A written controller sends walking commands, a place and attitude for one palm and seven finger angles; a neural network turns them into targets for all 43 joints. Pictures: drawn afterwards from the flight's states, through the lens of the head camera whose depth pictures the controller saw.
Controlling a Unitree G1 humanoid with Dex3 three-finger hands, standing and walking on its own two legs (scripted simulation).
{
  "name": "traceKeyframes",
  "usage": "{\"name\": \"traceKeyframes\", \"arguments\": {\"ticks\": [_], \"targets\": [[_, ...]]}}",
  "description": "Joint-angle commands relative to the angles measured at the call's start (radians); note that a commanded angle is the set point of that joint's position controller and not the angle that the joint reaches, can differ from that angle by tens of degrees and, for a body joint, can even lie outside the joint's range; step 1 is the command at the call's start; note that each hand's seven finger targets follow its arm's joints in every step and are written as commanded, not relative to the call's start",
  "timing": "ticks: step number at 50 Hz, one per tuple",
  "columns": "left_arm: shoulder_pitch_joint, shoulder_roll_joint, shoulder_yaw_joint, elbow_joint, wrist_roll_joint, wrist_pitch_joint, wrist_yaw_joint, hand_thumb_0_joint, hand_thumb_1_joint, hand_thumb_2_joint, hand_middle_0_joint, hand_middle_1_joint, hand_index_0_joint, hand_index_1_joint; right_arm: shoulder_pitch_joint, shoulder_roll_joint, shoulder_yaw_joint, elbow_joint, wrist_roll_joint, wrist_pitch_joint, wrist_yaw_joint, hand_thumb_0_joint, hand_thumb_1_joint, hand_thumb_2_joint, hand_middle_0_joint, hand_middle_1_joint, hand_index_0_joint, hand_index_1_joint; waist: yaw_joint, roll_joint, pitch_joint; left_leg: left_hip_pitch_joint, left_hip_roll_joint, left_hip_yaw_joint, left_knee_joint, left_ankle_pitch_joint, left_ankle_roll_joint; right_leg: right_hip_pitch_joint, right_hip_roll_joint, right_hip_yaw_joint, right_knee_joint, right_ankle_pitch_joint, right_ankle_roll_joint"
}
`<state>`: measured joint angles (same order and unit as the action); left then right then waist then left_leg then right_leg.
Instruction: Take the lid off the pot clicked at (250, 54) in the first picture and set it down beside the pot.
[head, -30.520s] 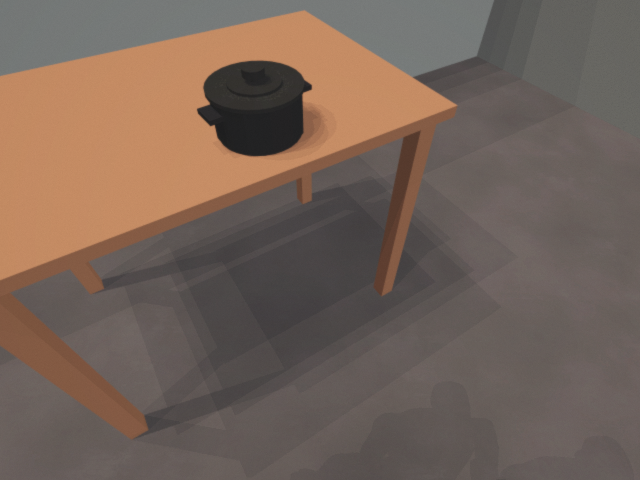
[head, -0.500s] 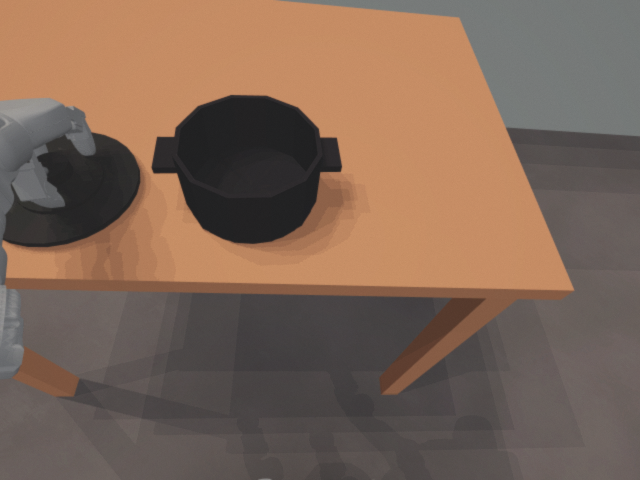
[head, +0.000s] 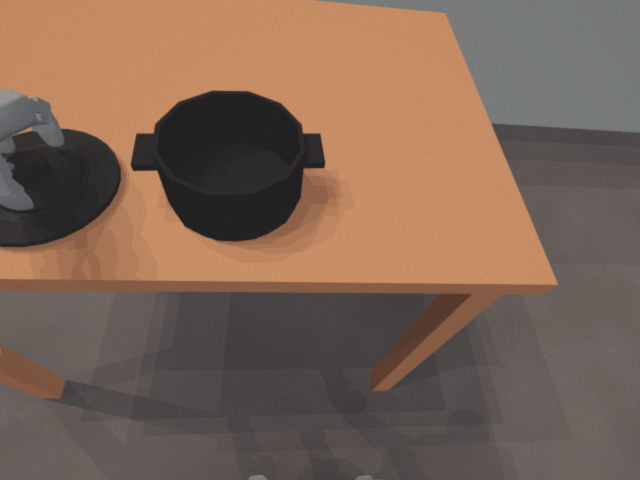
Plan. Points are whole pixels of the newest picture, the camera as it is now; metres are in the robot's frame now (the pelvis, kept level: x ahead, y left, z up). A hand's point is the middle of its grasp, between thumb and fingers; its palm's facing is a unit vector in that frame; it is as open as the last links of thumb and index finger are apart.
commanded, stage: raise the empty hand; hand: left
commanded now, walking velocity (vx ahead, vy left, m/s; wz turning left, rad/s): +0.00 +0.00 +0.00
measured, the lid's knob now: (28, 167) +0.49 +0.34 +0.07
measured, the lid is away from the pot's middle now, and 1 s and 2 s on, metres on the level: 0.25 0.25 0.25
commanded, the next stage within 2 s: draw the hand back to the body in 1.12 s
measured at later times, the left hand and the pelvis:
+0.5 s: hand out of the picture +0.46 +0.35 +0.16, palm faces -0.35 -0.13 -0.93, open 11.0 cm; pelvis +0.00 +0.01 +0.00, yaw +1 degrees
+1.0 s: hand out of the picture +0.46 +0.35 +0.21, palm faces -0.27 -0.14 -0.95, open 11.0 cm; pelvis +0.00 +0.02 +0.01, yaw +1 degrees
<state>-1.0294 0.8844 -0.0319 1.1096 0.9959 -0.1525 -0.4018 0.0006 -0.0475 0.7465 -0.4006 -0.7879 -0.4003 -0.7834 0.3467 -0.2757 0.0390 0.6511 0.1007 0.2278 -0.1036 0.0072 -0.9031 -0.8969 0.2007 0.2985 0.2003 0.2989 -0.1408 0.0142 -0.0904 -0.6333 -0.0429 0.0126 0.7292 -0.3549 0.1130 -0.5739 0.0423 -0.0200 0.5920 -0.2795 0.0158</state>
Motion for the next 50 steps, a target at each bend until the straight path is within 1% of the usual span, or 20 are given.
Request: {"name": "traceKeyframes", "arguments": {"ticks": [1, 3, 5, 9, 12, 14, 16, 18, 24, 27, 28, 31, 33, 36, 38, 43, 45, 47, 49, 50], "targets": [[-0.503, 0.288, 0.053, -0.198, -0.017, 0.006, 0.027, 0.0, -0.06, 0.746, -0.391, -0.78, -0.391, -0.78, 0.09, -0.189, -0.062, -0.056, -0.003, -0.01, -0.015, 0.0, -0.9, -0.9, 0.2, 0.3, 0.2, 0.3, -0.001, 0.202, -0.405, 0.482, 0.045, -0.098, -0.055, 0.587, -0.084, -0.021, 0.047, -0.03, -0.045, 0.177, -0.055], [-0.481, 0.283, 0.043, -0.141, -0.018, 0.016, 0.019, 0.0, -0.06, 0.746, -0.391, -0.78, -0.391, -0.78, 0.093, -0.192, -0.058, -0.051, 0.001, -0.013, -0.014, 0.0, -0.9, -0.9, 0.2, 0.3, 0.2, 0.3, -0.004, 0.154, -0.353, 0.425, 0.04, -0.09, -0.064, 0.508, -0.073, -0.013, 0.048, -0.032, -0.05, 0.157, -0.055], [-0.538, 0.312, 0.061, -0.24, -0.019, 0.011, 0.017, 0.0, -0.06, 0.746, -0.391, -0.78, -0.391, -0.78, 0.084, -0.19, -0.06, -0.059, -0.002, -0.01, -0.014, 0.0, -0.9, -0.9, 0.2, 0.3, 0.2, 0.3, 0.009, 0.206, -0.428, 0.491, 0.046, -0.104, -0.064, 0.611, -0.089, 0.007, 0.047, -0.032, -0.043, 0.188, -0.057], [-0.523, 0.278, 0.044, -0.219, -0.025, 0.02, 0.004, 0.0, -0.06, 0.746, -0.391, -0.78, -0.391, -0.78, 0.073, -0.187, -0.059, -0.062, 0.0, -0.008, -0.01, 0.0, -0.9, -0.9, 0.2, 0.3, 0.2, 0.3, 0.009, 0.205, -0.404, 0.506, 0.049, -0.11, -0.064, 0.655, -0.095, -0.008, 0.049, -0.041, -0.047, 0.192, -0.059], [-0.524, 0.302, 0.062, -0.206, -0.019, 0.031, 0.001, 0.0, -0.06, 0.746, -0.391, -0.78, -0.391, -0.78, 0.075, -0.185, -0.062, -0.063, -0.002, -0.002, -0.004, 0.0, -0.9, -0.9, 0.2, 0.3, 0.2, 0.3, 0.01, 0.168, -0.413, 0.498, 0.047, -0.111, -0.067, 0.646, -0.091, 0.014, 0.048, -0.036, -0.052, 0.196, -0.054], [-0.536, 0.263, 0.037, -0.235, -0.026, 0.033, -0.005, 0.0, -0.06, 0.746, -0.391, -0.78, -0.391, -0.78, 0.06, -0.184, -0.062, -0.07, -0.003, -0.002, 0.002, 0.0, -0.9, -0.9, 0.2, 0.3, 0.2, 0.3, 0.015, 0.222, -0.404, 0.539, 0.051, -0.12, -0.07, 0.721, -0.105, -0.009, 0.048, -0.043, -0.054, 0.202, -0.06], [-0.524, 0.321, 0.086, -0.23, -0.017, 0.038, -0.002, 0.0, -0.06, 0.746, -0.391, -0.78, -0.391, -0.78, 0.057, -0.18, -0.062, -0.077, -0.006, 0.004, 0.008, 0.0, -0.9, -0.9, 0.2, 0.3, 0.2, 0.3, 0.023, 0.189, -0.422, 0.533, 0.049, -0.123, -0.067, 0.723, -0.102, 0.022, 0.048, -0.036, -0.054, 0.201, -0.056], [-0.513, 0.263, 0.034, -0.171, -0.023, 0.056, -0.01, 0.0, -0.06, 0.746, -0.391, -0.78, -0.391, -0.78, 0.051, -0.183, -0.059, -0.074, -0.001, 0.006, 0.011, 0.0, -0.9, -0.9, 0.2, 0.3, 0.2, 0.3, 0.01, 0.138, -0.356, 0.475, 0.046, -0.114, -0.086, 0.609, -0.09, 0.018, 0.045, -0.039, -0.068, 0.173, -0.054], [-0.617, 0.294, 0.045, -0.262, -0.022, 0.066, -0.011, 0.0, -0.06, 0.746, -0.391, -0.78, -0.391, -0.78, 0.036, -0.186, -0.058, -0.079, -0.001, -0.002, 0.009, 0.0, -0.9, -0.9, 0.2, 0.3, 0.2, 0.3, 0.018, 0.188, -0.401, 0.542, 0.053, -0.134, -0.112, 0.618, -0.098, 0.028, 0.037, -0.039, -0.081, 0.153, -0.061], [-0.611, 0.221, -0.005, -0.197, -0.021, 0.085, -0.017, 0.0, -0.06, 0.746, -0.391, -0.78, -0.391, -0.78, 0.044, -0.18, -0.061, -0.067, -0.004, -0.007, 0.012, 0.0, -0.9, -0.9, 0.2, 0.3, 0.2, 0.3, 0.007, 0.178, -0.359, 0.554, 0.054, -0.144, -0.117, 0.601, -0.1, -0.011, 0.041, -0.041, -0.092, 0.125, -0.058], [-0.614, 0.247, 0.01, -0.196, -0.019, 0.087, -0.018, 0.0, -0.06, 0.746, -0.391, -0.78, -0.391, -0.78, 0.043, -0.184, -0.059, -0.067, -0.003, -0.008, 0.014, 0.0, -0.9, -0.9, 0.2, 0.3, 0.2, 0.3, 0.011, 0.168, -0.356, 0.538, 0.052, -0.145, -0.125, 0.571, -0.1, 0.003, 0.04, -0.038, -0.094, 0.118, -0.059], [-0.638, 0.202, -0.035, -0.155, -0.021, 0.105, -0.025, 0.0, -0.06, 0.746, -0.391, -0.78, -0.391, -0.78, 0.041, -0.188, -0.055, -0.057, 0.001, -0.014, 0.013, 0.0, -0.9, -0.9, 0.2, 0.3, 0.2, 0.3, 0.001, 0.125, -0.319, 0.503, 0.05, -0.144, -0.142, 0.5, -0.092, 0.008, 0.037, -0.04, -0.104, 0.104, -0.058], [-0.697, 0.189, -0.051, -0.193, -0.016, 0.111, -0.023, 0.0, -0.06, 0.746, -0.391, -0.78, -0.391, -0.78, 0.042, -0.188, -0.059, -0.056, 0.0, -0.023, 0.014, 0.0, -0.9, -0.9, 0.2, 0.3, 0.2, 0.3, 0.002, 0.169, -0.334, 0.542, 0.053, -0.161, -0.16, 0.473, -0.096, -0.01, 0.036, -0.039, -0.111, 0.081, -0.062], [-0.723, 0.225, -0.027, -0.198, -0.008, 0.114, -0.021, 0.0, -0.06, 0.746, -0.391, -0.78, -0.391, -0.78, 0.043, -0.189, -0.055, -0.054, -0.004, -0.035, 0.012, 0.0, -0.9, -0.9, 0.2, 0.3, 0.2, 0.3, 0.008, 0.179, -0.363, 0.562, 0.051, -0.169, -0.158, 0.509, -0.101, 0.01, 0.035, -0.031, -0.115, 0.095, -0.063], [-0.735, 0.188, -0.056, -0.19, -0.01, 0.123, -0.026, 0.0, -0.06, 0.746, -0.391, -0.78, -0.391, -0.78, 0.047, -0.188, -0.057, -0.048, -0.004, -0.042, 0.013, 0.0, -0.9, -0.9, 0.2, 0.3, 0.2, 0.3, 0.004, 0.181, -0.358, 0.574, 0.051, -0.169, -0.163, 0.527, -0.103, 0.007, 0.035, -0.034, -0.121, 0.103, -0.062], [-0.728, 0.225, -0.03, -0.159, 0.0, 0.139, -0.032, 0.0, -0.06, 0.746, -0.391, -0.78, -0.391, -0.78, 0.044, -0.19, -0.054, -0.049, -0.006, -0.048, 0.017, 0.0, -0.9, -0.9, 0.2, 0.3, 0.2, 0.3, 0.012, 0.147, -0.351, 0.55, 0.048, -0.159, -0.172, 0.549, -0.104, 0.049, 0.033, -0.03, -0.126, 0.125, -0.062], [-0.759, 0.203, -0.046, -0.203, -0.003, 0.142, -0.036, 0.0, -0.06, 0.746, -0.391, -0.78, -0.391, -0.78, 0.043, -0.188, -0.058, -0.052, -0.011, -0.052, 0.023, 0.0, -0.9, -0.9, 0.2, 0.3, 0.2, 0.3, 0.014, 0.175, -0.377, 0.592, 0.054, -0.172, -0.172, 0.619, -0.114, 0.047, 0.034, -0.032, -0.127, 0.137, -0.061], [-0.731, 0.24, -0.024, -0.152, 0.006, 0.152, -0.038, 0.0, -0.06, 0.746, -0.391, -0.78, -0.391, -0.78, 0.049, -0.192, -0.055, -0.05, -0.01, -0.051, 0.022, 0.0, -0.9, -0.9, 0.2, 0.3, 0.2, 0.3, 0.015, 0.132, -0.352, 0.554, 0.051, -0.163, -0.179, 0.581, -0.108, 0.067, 0.033, -0.031, -0.131, 0.131, -0.059], [-0.76, 0.23, -0.034, -0.214, 0.004, 0.15, -0.04, 0.0, -0.06, 0.746, -0.391, -0.78, -0.391, -0.78, 0.032, -0.19, -0.055, -0.065, -0.011, -0.052, 0.026, 0.0, -0.9, -0.9, 0.2, 0.3, 0.2, 0.3, 0.022, 0.194, -0.373, 0.587, 0.051, -0.162, -0.179, 0.663, -0.119, 0.074, 0.029, -0.034, -0.132, 0.161, -0.067], [-0.78, 0.218, -0.039, -0.23, 0.006, 0.156, -0.042, 0.0, -0.06, 0.746, -0.391, -0.78, -0.391, -0.78, 0.036, -0.184, -0.059, -0.062, -0.012, -0.053, 0.03, 0.0, -0.9, -0.9, 0.2, 0.3, 0.2, 0.3, 0.017, 0.18, -0.395, 0.618, 0.06, -0.179, -0.177, 0.682, -0.121, 0.062, 0.03, -0.03, -0.133, 0.154, -0.06]]}}
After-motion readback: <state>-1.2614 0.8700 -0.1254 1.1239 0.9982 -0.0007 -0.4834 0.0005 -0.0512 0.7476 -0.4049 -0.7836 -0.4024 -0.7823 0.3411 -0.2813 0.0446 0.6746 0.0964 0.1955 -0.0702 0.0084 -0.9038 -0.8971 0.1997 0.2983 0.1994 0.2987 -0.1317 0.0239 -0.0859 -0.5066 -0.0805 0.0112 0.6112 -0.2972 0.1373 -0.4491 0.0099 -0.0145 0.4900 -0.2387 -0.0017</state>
